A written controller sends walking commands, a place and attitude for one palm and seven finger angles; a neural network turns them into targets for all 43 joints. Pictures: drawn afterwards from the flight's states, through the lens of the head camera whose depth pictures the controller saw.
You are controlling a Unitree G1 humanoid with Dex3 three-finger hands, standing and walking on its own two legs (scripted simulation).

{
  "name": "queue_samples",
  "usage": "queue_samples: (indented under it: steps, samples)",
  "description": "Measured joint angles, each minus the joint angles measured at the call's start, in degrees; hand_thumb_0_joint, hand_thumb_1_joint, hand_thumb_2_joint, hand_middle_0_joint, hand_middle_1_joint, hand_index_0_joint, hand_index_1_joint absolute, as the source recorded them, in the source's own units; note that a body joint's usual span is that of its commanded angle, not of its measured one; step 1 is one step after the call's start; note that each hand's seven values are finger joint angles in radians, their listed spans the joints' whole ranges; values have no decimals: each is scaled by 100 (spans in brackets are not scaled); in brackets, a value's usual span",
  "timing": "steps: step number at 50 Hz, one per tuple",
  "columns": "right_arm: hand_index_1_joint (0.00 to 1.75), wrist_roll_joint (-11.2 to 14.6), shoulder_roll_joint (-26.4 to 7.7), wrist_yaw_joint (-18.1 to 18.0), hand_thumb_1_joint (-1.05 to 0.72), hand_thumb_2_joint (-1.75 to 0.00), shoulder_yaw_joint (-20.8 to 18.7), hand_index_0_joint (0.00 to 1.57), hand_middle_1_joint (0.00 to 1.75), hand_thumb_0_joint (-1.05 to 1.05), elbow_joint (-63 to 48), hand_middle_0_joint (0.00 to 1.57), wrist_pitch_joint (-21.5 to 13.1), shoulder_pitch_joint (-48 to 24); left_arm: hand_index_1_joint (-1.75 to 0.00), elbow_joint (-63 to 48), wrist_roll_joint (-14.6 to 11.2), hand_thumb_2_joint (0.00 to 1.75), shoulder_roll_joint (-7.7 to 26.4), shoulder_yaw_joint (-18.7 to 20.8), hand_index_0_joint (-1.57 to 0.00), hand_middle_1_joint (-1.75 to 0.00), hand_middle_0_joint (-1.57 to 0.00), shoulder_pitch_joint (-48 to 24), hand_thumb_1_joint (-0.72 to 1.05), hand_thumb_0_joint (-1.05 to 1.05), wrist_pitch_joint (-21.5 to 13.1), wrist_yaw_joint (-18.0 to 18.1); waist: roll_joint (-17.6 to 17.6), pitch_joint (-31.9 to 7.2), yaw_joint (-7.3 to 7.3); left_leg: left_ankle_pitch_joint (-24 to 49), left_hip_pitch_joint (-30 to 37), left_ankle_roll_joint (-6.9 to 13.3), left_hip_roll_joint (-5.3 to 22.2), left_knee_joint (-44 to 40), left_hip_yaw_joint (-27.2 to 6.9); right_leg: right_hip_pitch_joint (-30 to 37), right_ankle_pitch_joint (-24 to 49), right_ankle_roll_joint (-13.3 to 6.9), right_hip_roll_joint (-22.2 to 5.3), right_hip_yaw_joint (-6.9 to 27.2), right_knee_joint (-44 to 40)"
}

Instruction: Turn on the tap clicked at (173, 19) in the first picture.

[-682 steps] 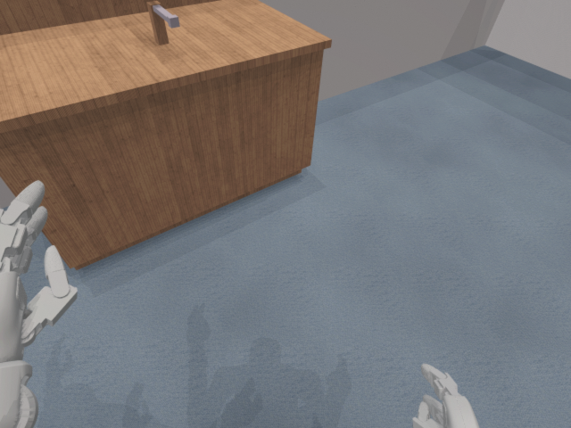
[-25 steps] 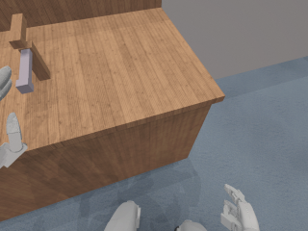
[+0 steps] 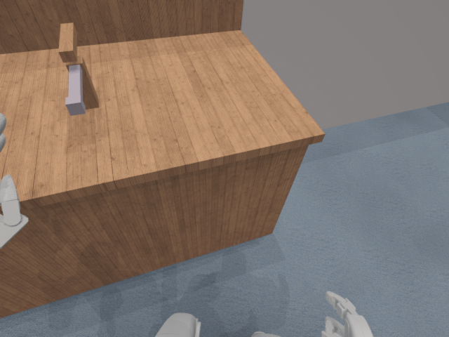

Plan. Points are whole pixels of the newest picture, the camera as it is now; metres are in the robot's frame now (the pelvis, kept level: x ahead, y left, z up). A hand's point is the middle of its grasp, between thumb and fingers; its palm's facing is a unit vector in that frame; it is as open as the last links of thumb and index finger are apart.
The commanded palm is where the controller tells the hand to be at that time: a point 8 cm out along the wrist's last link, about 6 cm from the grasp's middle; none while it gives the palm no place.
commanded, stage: come to a stop and stand still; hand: left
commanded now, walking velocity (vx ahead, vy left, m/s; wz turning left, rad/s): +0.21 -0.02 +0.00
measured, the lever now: (75, 105) +0.51 +0.33 +0.11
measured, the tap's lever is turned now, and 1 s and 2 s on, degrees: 0 0 0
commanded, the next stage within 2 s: look again from close up in 0.36 s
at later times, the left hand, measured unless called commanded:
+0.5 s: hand out of the picture +0.22 +0.28 +0.20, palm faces +0.45 -0.79 -0.43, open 7.5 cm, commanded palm +0.14 +0.29 +0.21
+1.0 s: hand (45, 192) +0.25 +0.23 +0.20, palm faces +0.43 -0.80 -0.42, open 7.5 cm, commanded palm +0.18 +0.26 +0.21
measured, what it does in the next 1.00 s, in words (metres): steps on the spot: left foot, then right foot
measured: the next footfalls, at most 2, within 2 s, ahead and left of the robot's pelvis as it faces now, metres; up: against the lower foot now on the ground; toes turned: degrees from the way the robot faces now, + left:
left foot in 0.10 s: +0.05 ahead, +0.12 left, +0.00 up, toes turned +2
right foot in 0.42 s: +0.08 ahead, -0.07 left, +0.00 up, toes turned -3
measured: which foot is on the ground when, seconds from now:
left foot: up 0.00-0.08, down 0.10-1.00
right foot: down 0.00-0.12, up 0.14-0.40, down 0.42-1.00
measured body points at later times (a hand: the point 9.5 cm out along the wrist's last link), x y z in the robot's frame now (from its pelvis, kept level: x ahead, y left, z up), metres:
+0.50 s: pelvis -0.01 +0.01 +0.01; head +0.00 +0.00 +0.46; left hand +0.19 +0.32 +0.22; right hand +0.14 -0.21 -0.10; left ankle -0.02 +0.14 -0.70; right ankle +0.04 -0.06 -0.71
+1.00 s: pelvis +0.02 -0.02 +0.03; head +0.05 -0.04 +0.47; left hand +0.22 +0.27 +0.22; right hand +0.20 -0.27 -0.06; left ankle +0.01 +0.12 -0.71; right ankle +0.04 -0.06 -0.71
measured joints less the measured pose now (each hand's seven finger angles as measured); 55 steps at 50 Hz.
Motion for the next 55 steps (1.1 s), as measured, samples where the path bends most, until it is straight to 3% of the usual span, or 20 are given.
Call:
queue_samples:
  steps: [2, 5, 6, 7, 9, 12, 14, 16, 21, 23, 25, 27, 29, 32, 34, 38, 41, 45, 51, 55]
  samples:
    - [30, -47, 20, -38, -90, -90, 64, 20, 30, 2, 7, 21, -38, 73, -30, 92, 29, 89, -39, -40, -21, -30, -21, -20, 88, 1, 131, 53, -169, -73, 92, 34, 226, 53, 165, -860, 63, -80, 118, 37, -97, 59, -119]
    - [30, -111, -69, -166, -90, -90, 132, 20, 30, 2, 27, 21, -279, 178, -30, -58, 68, 89, -221, -271, -21, -30, -21, -235, 88, 2, 284, 193, -364, -135, 251, -53, 1205, 136, 281, -3224, 248, -258, 126, 106, -259, 126, -20]
    - [30, -134, -92, -222, -90, -90, 127, 20, 30, 2, 41, 21, -383, 168, -30, -142, 84, 89, -277, -340, -21, -30, -21, -317, 88, 2, 284, 245, -448, -117, 293, -650, 1576, -53, 224, -3838, 322, -363, 11, 95, -331, 196, 190]
    - [30, -153, -25, -274, -90, -90, 111, 20, 30, 2, 115, 21, -452, 75, -30, -164, 101, 89, -306, -370, -21, -30, -21, -433, 88, 2, 264, 303, -678, 7, 365, -801, 1758, -155, 48, -4026, 486, -433, -259, 69, -433, 407, 525]
    - [30, -178, 77, -315, -90, -90, 114, 20, 30, 2, 185, 21, -563, -63, -30, -130, 139, 89, -433, -424, -21, -30, -21, -564, 88, 2, 248, 411, -806, 143, 423, -446, 2014, -137, -93, -4145, 698, -554, -826, 96, -343, 549, 1526]
    - [30, -215, 187, -235, -90, -90, 130, 20, 30, 2, 169, 20, -670, -22, -30, 36, 174, 89, -467, -489, -21, -30, -21, -667, 88, 2, 156, 396, -464, -4, 86, -194, 2175, -86, -23, -4337, 487, -645, -865, 146, -44, 329, 2421]
    - [30, -168, 203, -156, -90, -90, 171, 20, 30, 1, 120, 20, -606, 68, -30, 90, 167, 89, -389, -496, -20, -30, -21, -689, 88, 2, 121, 346, -236, -118, -51, -103, 2206, -77, 48, -4513, 332, -626, -742, 154, 33, 238, 2257]
    - [30, -149, 181, -120, -90, -90, 211, 20, 30, 1, 73, 21, -483, 138, -30, 148, 133, 89, -286, -408, -20, -30, -21, -578, 88, 2, 82, 298, -35, -196, -90, -52, 2220, -106, 142, -4630, 274, -474, -640, 157, 11, 133, 1628]
    - [30, -81, 66, -150, -90, -90, 227, 20, 30, 1, -51, 21, -243, 331, -30, 458, 32, 89, 11, -149, -20, -30, -21, -149, 89, 1, 234, 254, 265, -250, -4, -375, 2038, -239, 351, -4156, 272, 562, 110, 145, -88, -127, -763]
    - [30, -49, -51, -177, -90, -90, 174, 20, 30, 1, 95, 21, -200, 242, -30, 625, 28, 89, -101, -282, -20, -30, -21, -314, 89, 1, 340, 261, 435, -71, 8, -579, 1687, -63, 438, -3247, 77, 594, 365, 10, 33, -316, -677]
    - [30, 3, -128, -286, -90, -90, 180, 20, 30, 1, 357, 21, -371, 251, -30, 1082, -14, 89, -39, -430, -21, -30, -21, -1107, 88, 2, 293, 119, 344, 113, 231, -305, 1609, 37, 276, -3404, -90, 655, 228, -63, 19, -404, -557]
    - [30, -108, -137, -234, -90, -90, 275, 20, 30, 2, 527, 21, -539, 167, -30, 1373, -53, 89, -53, -236, -21, -30, -21, -1710, 88, 2, 223, 137, 42, 187, 452, -242, 1792, -238, 238, -4008, 39, 526, 113, -68, -22, -266, -361]
    - [30, -186, -138, -162, -90, -90, 309, 20, 30, 2, 473, 21, -700, 146, -30, 1458, -42, 89, -183, -52, -21, -30, -21, -1979, 88, 2, 164, 217, -162, 161, 514, -75, 1828, -360, 213, -4215, 177, 433, 123, 51, -58, -134, -341]
    - [30, -225, -245, -87, -90, -90, 281, 20, 30, 2, 293, 21, -926, 96, -30, 1221, -20, 89, -518, -163, -20, -30, -21, -1908, 89, 2, 74, 318, -84, 117, 396, 84, 1891, -356, 260, -4485, 201, 511, 233, -133, 13, -112, -646]
    - [30, -238, -322, -42, -90, -90, 258, 20, 30, 2, 226, 21, -987, -12, -30, 978, 37, 89, -655, -389, -20, -30, -20, -1606, 89, 2, -15, 310, 3, 71, 257, 142, 1860, -198, 277, -4511, 226, 559, 324, -214, 53, -104, -856]
    - [30, -236, -340, -66, -90, -90, 237, 20, 30, 2, 152, 20, -876, -259, -30, 646, 111, 89, -572, -646, -20, -30, -21, -906, 89, 2, -107, 205, -36, 49, 34, 35, 1635, -74, 173, -4042, 325, 705, 509, -240, 62, -44, -1278]
    - [30, -271, -369, -125, -90, -90, 238, 20, 30, 1, 47, 20, -791, -344, -30, 531, 66, 89, -381, -489, -21, -30, -21, -501, 88, 2, -80, 220, -27, 67, -44, 523, 1748, -49, 188, -4607, 362, 792, 582, -273, 121, -36, -1453]
    - [30, -247, -458, -222, -90, -90, 140, 20, 30, 1, 62, 20, -703, -352, -30, 595, -38, 89, -338, -284, -21, -30, -22, -345, 88, 2, 28, 274, 147, 68, 18, 380, 2039, -303, 305, -5083, 324, 876, 538, -252, 223, -92, -1488]
    - [30, -249, -569, -263, -91, -90, 119, 20, 30, 1, 153, 20, -547, -297, -30, 718, 4, 89, -632, -441, -21, -30, -21, -430, 88, 2, 236, 340, 207, 54, 202, 293, 2094, -2, 271, -4963, 451, 992, 479, -216, 147, -137, -1459]
    - [30, -262, -510, -311, -91, -90, 167, 20, 30, 2, 185, 20, -467, -285, -30, 724, 44, 89, -819, -683, -21, -30, -21, -449, 89, 2, 352, 341, 152, 27, 260, 257, 2215, -66, 198, -4988, 480, 1044, 362, -149, 55, -127, -1317]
